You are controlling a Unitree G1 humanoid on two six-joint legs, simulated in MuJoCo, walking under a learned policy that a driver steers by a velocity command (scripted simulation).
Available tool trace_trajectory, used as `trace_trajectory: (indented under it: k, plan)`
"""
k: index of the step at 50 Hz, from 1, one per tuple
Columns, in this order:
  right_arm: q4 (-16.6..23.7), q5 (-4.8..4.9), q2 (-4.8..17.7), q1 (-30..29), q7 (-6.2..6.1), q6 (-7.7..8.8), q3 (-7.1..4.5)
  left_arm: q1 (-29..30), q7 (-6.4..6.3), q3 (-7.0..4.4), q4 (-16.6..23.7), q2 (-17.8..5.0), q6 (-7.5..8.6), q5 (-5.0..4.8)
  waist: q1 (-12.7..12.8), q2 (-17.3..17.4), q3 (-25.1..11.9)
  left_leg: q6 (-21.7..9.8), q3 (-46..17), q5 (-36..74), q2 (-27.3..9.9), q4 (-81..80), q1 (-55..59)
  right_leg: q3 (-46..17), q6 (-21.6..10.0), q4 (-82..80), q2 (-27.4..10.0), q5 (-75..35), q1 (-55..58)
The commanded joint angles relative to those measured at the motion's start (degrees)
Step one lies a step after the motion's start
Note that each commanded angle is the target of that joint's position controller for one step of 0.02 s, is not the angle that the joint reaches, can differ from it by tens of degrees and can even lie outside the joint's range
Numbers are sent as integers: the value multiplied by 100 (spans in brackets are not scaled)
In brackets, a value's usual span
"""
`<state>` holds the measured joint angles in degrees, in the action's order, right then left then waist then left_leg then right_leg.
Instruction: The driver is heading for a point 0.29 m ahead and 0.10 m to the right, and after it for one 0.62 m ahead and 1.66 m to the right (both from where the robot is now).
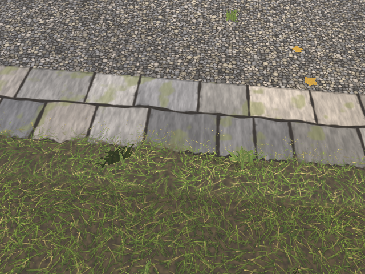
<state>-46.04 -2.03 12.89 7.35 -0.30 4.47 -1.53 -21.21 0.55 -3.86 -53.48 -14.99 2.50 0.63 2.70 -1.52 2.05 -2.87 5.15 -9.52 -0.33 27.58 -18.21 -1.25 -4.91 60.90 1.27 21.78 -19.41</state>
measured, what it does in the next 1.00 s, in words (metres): walks ahead, turning right: right foot, then left foot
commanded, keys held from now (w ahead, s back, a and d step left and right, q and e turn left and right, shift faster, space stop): w+e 0.14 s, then e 0.86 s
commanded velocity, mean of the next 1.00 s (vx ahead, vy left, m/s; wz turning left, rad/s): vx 0.19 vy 0.00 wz -0.57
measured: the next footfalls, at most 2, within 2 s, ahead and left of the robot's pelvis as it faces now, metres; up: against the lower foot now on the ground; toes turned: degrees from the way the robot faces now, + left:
right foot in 0.38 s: +0.30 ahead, -0.12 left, +0.00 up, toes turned -17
left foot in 0.96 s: +0.33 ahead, +0.05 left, +0.00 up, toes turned -39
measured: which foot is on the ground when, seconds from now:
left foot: down 0.00-0.38, up 0.40-0.94, down 0.96-1.00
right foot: up 0.00-0.36, down 0.38-0.98, up 1.00-1.00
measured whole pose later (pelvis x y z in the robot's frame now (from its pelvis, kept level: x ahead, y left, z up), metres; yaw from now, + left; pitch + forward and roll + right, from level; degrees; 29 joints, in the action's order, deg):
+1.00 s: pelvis +0.24 -0.01 +0.00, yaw -35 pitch +1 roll +0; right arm -42.7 -0.8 15.3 10.2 -3.2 -1.0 -2.0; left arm -13.7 0.2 -5.5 -45.1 -16.7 -2.8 0.4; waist 1.7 -2.1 1.4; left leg -2.0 -3.3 -13.0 3.0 27.1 -14.3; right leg -12.9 -2.0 31.5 11.6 14.8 -22.4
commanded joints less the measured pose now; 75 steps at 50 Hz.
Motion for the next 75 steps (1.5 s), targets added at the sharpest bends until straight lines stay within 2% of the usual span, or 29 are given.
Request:
trace_trajectory:
  k: [1,4,8,12,17,18,19,20,21,22,24,25,29,36,43,47,48,49,50,51,53,56,60,69,71,72,73,74,75]
  plan:
    - [18,63,504,640,-43,106,-149,-112,117,-67,320,-203,-107,128,-207,734,-66,-457,-1506,-179,-1554,-1826,1068,-161,86,435,-570,-458,-1391]
    - [-139,131,565,913,-30,238,-193,312,196,-64,516,-157,-210,135,-172,641,-48,-536,-890,739,-1536,-1933,1181,-103,190,403,-638,-933,-1741]
    - [-311,102,540,1177,-32,229,-194,1075,280,-23,824,-112,-231,126,-228,556,177,-552,-131,1725,-1426,-1907,1331,57,301,-339,-645,-1638,-2165]
    - [-386,136,715,1207,-77,176,-223,1696,336,114,1060,77,-186,129,-319,670,220,-405,686,3263,-1257,-1429,1171,664,231,-1955,-391,-2238,-1232]
    - [-461,176,1019,1282,-197,-36,-339,1106,276,3,1019,-263,-137,230,-107,835,-305,-248,816,4693,-1415,284,1869,881,-201,-2707,126,-1330,-253]
    - [-431,199,1049,1229,-197,-103,-355,547,219,-62,851,-361,-65,261,132,637,-640,-145,860,4262,-1331,1292,1765,844,-330,-3199,287,-1613,386]
    - [-372,208,1048,1341,-171,-128,-362,20,119,-175,716,-705,21,321,384,111,-1055,113,908,2652,-1102,2757,1013,272,-536,-3616,-110,-3049,1445]
    - [-112,109,390,1843,-121,-163,-234,111,40,-330,781,-1403,33,235,-179,-1031,-1572,355,804,-2819,-346,4522,-745,-1591,-1101,-2628,-1865,-7143,2957]
    - [-24,151,620,1883,-115,-266,-256,-264,19,-420,909,-1595,-77,-56,175,-838,-2546,485,-278,-3061,163,5515,-1476,-3021,-2031,-3169,-2412,-6956,3498]
    - [-7,128,694,1494,-116,-300,-259,111,-44,-376,1017,-1344,-189,-97,112,-195,-1996,475,-621,-2476,-163,5488,-1781,-2561,-1904,-3562,-2208,-5662,2932]
    - [84,67,668,898,-131,-304,-250,850,-101,-196,1077,-713,-277,-105,-174,121,-693,490,-673,-1676,-442,4634,-1719,-1882,-1392,-4073,-1543,-4427,1446]
    - [101,-6,697,966,-134,-389,-263,958,-122,-164,1098,-587,-294,-114,-306,37,-562,513,-693,-1525,-478,4311,-1427,-1667,-1234,-4206,-1310,-4164,994]
    - [117,7,546,1087,-125,-628,-244,929,-52,-223,1116,-801,-221,7,-429,3,-823,523,-691,-1236,-295,3750,-962,-1533,-977,-4338,-973,-3559,517]
    - [447,39,677,244,-163,-725,-273,653,-74,-290,1144,-912,-377,24,-101,-385,-517,586,-920,-1030,-143,2726,-1414,-2392,-744,-4747,-813,-477,622]
    - [590,171,692,140,-217,-597,-216,598,-34,-340,1153,-976,-435,81,-46,-524,-501,356,-967,-1440,270,1606,-724,-2958,-701,-4527,-744,-949,759]
    - [468,227,734,870,-293,-490,-203,892,0,-342,1178,-949,-487,-14,-444,-529,-498,96,-868,-937,471,-387,767,-3044,-278,-4349,-418,-987,233]
    - [453,171,982,967,-345,-457,-263,874,-26,-297,1211,-785,-475,-74,-449,-179,-466,-26,-1271,-815,-33,-1155,1347,-2749,61,-4031,-51,-128,-268]
    - [640,77,1569,727,-377,-472,-377,661,-51,-223,1306,-447,-459,-159,-254,1045,-568,-522,-2862,-1491,-1519,-1675,1712,-1703,433,-2664,721,841,-1021]
    - [811,1,1674,113,-332,-495,-386,679,-100,-325,1240,-840,-429,32,-179,1205,-101,-983,-3467,-806,-2232,-1826,859,-686,505,-1332,1057,930,-1516]
    - [814,23,1267,146,-299,-494,-297,773,-79,-392,1212,-1076,-425,159,-123,718,-100,-1102,-2984,104,-2097,-1569,467,-726,556,-489,624,715,-1105]
    - [887,86,906,-233,-244,-474,-189,426,17,-376,1038,-931,-511,148,151,672,-123,-780,-1807,1024,-1353,-1245,470,-631,586,369,594,176,-972]
    - [905,62,915,67,-230,-489,-185,518,141,-314,1043,-858,-616,60,-82,858,-191,-796,-1208,2056,-1164,-973,1072,-332,768,743,470,104,-1343]
    - [700,69,1115,744,-226,-484,-284,1042,188,-205,1249,-714,-667,22,-468,978,-237,-902,-1105,2675,-1384,-747,1967,-167,916,-65,260,237,-1585]
    - [568,76,1404,659,-36,-516,-410,1203,193,-55,1507,-580,-631,-67,-430,1302,-435,-742,-589,2727,-1590,-180,1347,486,476,-2493,166,271,243]
    - [491,163,1341,654,-20,-557,-389,845,97,-44,1388,-637,-512,68,-112,807,-512,-271,-276,1862,-1384,530,714,228,299,-4222,115,-1185,1304]
    - [584,118,963,898,12,-588,-291,696,35,-127,1412,-1133,-416,168,-163,-555,-743,139,156,-134,-925,1789,-370,-1465,79,-4692,-1187,-1906,2250]
    - [894,114,603,609,-31,-662,-161,626,12,-241,1426,-1692,-389,31,-99,-1467,-609,342,88,-2657,-75,2373,-1141,-2623,-863,-4401,-2390,-4115,1851]
    - [779,109,929,450,-85,-752,-229,473,-2,-164,1335,-1276,-368,-27,76,-657,-645,361,-473,-2623,-296,2923,-1002,-2153,-1156,-4229,-2206,-4227,1792]
    - [684,176,909,477,-57,-783,-240,823,-24,-31,1330,-943,-367,-19,-135,-564,-352,350,-567,-2272,-305,3043,-1002,-1673,-1063,-4282,-1860,-3981,1538]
